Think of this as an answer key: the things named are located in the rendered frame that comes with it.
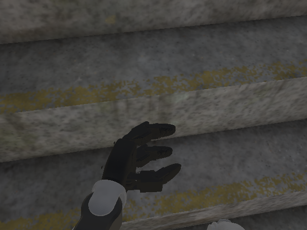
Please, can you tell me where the robot left forearm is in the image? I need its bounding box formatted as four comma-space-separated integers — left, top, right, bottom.
72, 179, 127, 230

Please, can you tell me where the robot right shin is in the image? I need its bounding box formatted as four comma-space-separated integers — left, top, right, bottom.
217, 218, 231, 224

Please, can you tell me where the left robot hand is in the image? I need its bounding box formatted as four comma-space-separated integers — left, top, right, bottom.
101, 121, 181, 193

